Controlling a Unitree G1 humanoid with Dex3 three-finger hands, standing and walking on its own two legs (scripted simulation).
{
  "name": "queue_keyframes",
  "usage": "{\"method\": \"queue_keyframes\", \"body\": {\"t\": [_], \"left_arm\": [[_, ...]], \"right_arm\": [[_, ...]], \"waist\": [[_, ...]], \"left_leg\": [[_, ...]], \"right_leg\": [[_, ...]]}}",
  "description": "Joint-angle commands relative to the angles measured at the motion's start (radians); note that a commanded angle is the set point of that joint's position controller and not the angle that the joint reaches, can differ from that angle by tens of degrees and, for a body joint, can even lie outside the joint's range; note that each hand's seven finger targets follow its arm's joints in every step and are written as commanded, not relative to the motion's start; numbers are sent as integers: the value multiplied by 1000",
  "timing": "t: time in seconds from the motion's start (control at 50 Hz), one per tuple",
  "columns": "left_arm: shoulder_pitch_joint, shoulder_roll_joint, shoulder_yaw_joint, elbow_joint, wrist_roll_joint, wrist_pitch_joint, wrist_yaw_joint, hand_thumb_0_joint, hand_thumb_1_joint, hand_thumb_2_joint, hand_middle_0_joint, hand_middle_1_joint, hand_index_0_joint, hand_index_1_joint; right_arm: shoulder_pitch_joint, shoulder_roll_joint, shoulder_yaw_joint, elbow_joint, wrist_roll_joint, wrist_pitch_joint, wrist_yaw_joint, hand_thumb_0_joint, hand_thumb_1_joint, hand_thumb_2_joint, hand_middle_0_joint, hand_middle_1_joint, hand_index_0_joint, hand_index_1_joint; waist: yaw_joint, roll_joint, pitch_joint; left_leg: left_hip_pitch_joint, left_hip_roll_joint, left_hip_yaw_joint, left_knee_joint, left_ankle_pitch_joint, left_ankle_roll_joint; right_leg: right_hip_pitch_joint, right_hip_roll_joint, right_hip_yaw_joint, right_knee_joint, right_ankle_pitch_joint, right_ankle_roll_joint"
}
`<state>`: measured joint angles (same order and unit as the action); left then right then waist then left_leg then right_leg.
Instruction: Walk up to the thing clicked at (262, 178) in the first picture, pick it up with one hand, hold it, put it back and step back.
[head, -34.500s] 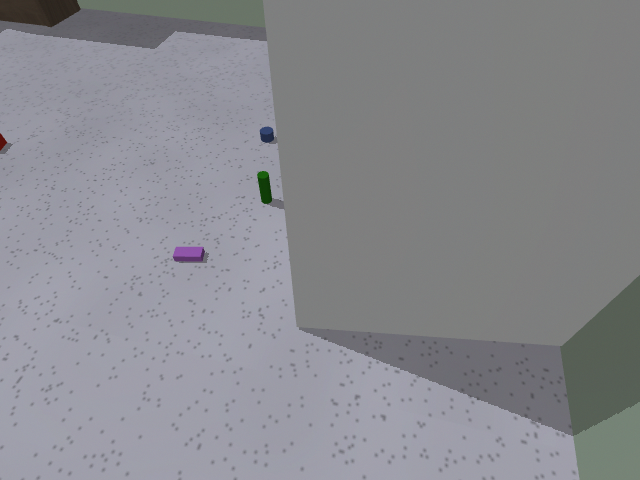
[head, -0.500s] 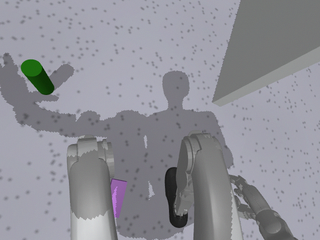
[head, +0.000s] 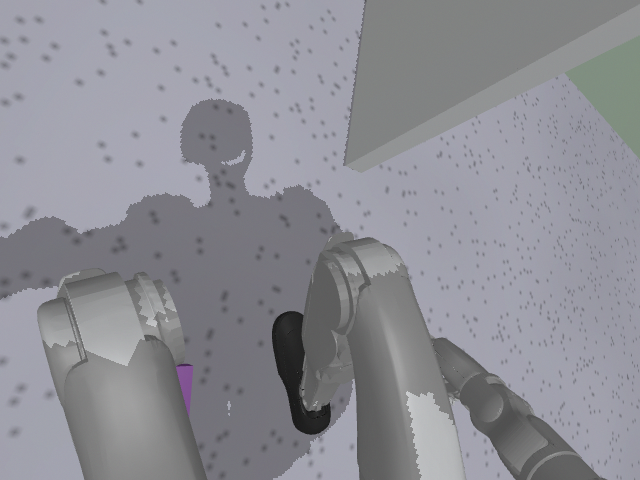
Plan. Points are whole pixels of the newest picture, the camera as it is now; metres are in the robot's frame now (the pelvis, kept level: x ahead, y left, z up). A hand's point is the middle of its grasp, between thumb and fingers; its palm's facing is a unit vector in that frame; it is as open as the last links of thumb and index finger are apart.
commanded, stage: close in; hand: left
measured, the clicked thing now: out of the picture +0.48 +0.36 -0.22
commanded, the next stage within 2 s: close in 1.14 s
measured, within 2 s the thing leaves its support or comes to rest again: neither
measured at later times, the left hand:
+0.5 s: hand out of the picture +0.44 +0.38 -0.16, palm faces +0.56 -0.83 -0.03, open 17.3 cm
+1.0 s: hand out of the picture +0.45 +0.36 -0.17, palm faces +0.58 -0.81 -0.04, open 16.8 cm
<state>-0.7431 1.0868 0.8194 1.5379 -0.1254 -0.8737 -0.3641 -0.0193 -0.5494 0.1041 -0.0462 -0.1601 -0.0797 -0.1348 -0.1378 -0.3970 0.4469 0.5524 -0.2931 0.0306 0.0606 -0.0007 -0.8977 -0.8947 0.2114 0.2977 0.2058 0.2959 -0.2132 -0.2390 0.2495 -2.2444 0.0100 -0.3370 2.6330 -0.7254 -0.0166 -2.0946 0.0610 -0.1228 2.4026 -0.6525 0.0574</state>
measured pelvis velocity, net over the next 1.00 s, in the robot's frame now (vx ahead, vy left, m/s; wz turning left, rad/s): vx -0.01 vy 0.01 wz -0.06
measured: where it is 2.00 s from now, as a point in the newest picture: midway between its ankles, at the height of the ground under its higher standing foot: (223, 429)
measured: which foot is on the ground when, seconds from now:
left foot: down 0.00-1.00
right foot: down 0.00-1.00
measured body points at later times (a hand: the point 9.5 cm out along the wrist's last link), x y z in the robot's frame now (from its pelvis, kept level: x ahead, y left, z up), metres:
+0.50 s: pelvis -0.01 +0.01 -0.01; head +0.22 +0.20 +0.32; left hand +0.40 +0.42 -0.16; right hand +0.16 -0.25 -0.03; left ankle +0.07 +0.12 -0.26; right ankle +0.13 -0.15 -0.25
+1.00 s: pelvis -0.01 +0.01 -0.01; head +0.24 +0.19 +0.32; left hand +0.41 +0.41 -0.17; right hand +0.16 -0.26 -0.04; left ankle +0.07 +0.12 -0.26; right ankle +0.13 -0.15 -0.25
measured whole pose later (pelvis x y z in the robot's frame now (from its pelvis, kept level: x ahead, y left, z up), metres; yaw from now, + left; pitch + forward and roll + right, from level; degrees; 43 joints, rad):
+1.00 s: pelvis -0.01 +0.01 -0.01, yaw -3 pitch +13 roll -19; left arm -0.77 1.04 0.68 1.56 -0.03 -1.04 0.05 -0.02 -0.49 0.21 -0.07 -0.18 -0.10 -0.17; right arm -0.20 -0.38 0.54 0.51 -0.37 0.16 0.11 0.00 -0.90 -0.90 0.21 0.30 0.21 0.30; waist -0.26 -0.28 0.33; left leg -2.23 0.03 -0.41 2.68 -0.74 -0.01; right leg -2.07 0.09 -0.17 2.39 -0.61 0.09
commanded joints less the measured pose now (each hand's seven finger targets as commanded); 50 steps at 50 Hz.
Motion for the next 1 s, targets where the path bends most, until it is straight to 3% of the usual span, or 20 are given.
{"method": "queue_keyframes", "body": {"t": [0.0, 0.02, 0.04, 0.08, 0.18, 0.24, 0.36, 0.46, 0.56, 0.62, 0.74, 0.86, 0.98], "left_arm": [[-159, 258, -19, -103, -3, -126, 75, 0, -566, 160, -38, -186, -88, -148], [-165, 265, -22, -103, 9, -138, 105, 0, -575, 163, -41, -186, -91, -147], [-179, 236, -40, -106, 9, -154, 131, 0, -580, 162, -40, -183, -89, -146], [-166, 279, -12, -108, 30, -180, 189, 0, -572, 173, -47, -187, -92, -153], [-175, 325, -26, -138, 102, -232, 300, 0, -611, 153, -61, -179, -103, -148], [-177, 284, -47, -144, 110, -247, 330, 0, -611, 139, -67, -177, -109, -145], [-196, 160, -134, -90, 86, -229, 341, 0, -611, 144, -79, -178, -121, -148], [-195, 121, -172, -70, 78, -216, 338, 0, -546, 177, -72, -176, -109, -149], [-171, 168, -121, -64, 73, -227, 369, 0, -500, 203, -72, -182, -105, -160], [-158, 210, -95, -77, 92, -242, 395, 0, -465, 221, -71, -182, -99, -164], [-193, 262, -61, -145, 99, -268, 434, 0, -514, 222, -76, -186, -101, -172], [-210, 174, -139, -137, 104, -253, 421, 0, -471, 220, -84, -185, -110, -168], [-202, 122, -159, -82, 81, -224, 407, 0, -433, 233, -78, -186, -109, -165]], "right_arm": [[50, -354, -87, -17, -25, 21, -19, 0, -881, -890, 200, 301, 200, 301], [55, -354, -78, -14, -30, 26, -15, 0, -879, -890, 200, 301, 200, 301], [26, -352, -68, -31, -37, 33, -10, 0, -886, -892, 200, 301, 200, 300], [21, -362, -64, -26, -53, 48, -7, 0, -886, -893, 200, 300, 200, 300], [-12, -362, -44, -31, -82, 86, 4, 0, -897, -896, 200, 300, 200, 300], [-17, -366, -45, -36, -93, 103, 8, 0, -899, -896, 200, 300, 200, 300], [-13, -365, -40, -44, -86, 120, 14, 0, -902, -896, 200, 300, 200, 300], [-14, -353, -38, -46, -78, 122, 21, 0, -901, -897, 200, 300, 200, 300], [-5, -352, -29, -55, -77, 131, 26, 0, -895, -897, 200, 300, 200, 300], [-18, -356, -22, -63, -82, 141, 27, 0, -897, -899, 200, 300, 200, 300], [-15, -354, -10, -59, -93, 146, 25, 0, -899, -900, 200, 300, 200, 300], [-15, -359, -22, -49, -92, 140, 25, 0, -899, -899, 200, 300, 200, 300], [-4, -356, -28, -42, -82, 136, 29, 0, -894, -898, 201, 300, 200, 300]], "waist": [[-83, 552, -593], [-90, 557, -590], [-93, 549, -579], [-81, 593, -569], [-88, 679, -528], [-116, 687, -511], [-179, 588, -466], [-179, 509, -460], [-147, 521, -485], [-133, 574, -484], [-143, 616, -523], [-180, 590, -509], [-188, 525, -488]], "left_leg": [[493, 83, 84, -329, 216, -17], [489, 83, 79, -328, 224, -20], [492, 86, 72, -328, 216, -22], [516, 92, 61, -333, 227, -29], [533, 99, 50, -345, 235, -40], [550, 102, 41, -348, 229, -44], [467, 94, 21, -341, 170, -30], [412, 90, 19, -324, 130, -15], [423, 94, 18, -322, 148, -18], [465, 103, 4, -339, 191, -30], [469, 104, 34, -306, 231, -26], [455, 104, 30, -302, 211, -23], [416, 98, 22, -309, 150, -15]], "right_leg": [[229, 16, -179, -137, 166, -57], [247, 20, -183, -134, 176, -56], [233, 20, -189, -130, 168, -54], [225, 22, -191, -118, 172, -56], [227, 28, -204, -102, 177, -58], [225, 28, -211, -104, 180, -54], [226, 32, -222, -121, 183, -42], [227, 38, -216, -140, 169, -38], [258, 46, -214, -135, 177, -41], [252, 44, -222, -116, 192, -45], [318, 50, -214, -129, 233, -43], [293, 48, -220, -135, 237, -41], [272, 50, -231, -147, 200, -40]]}}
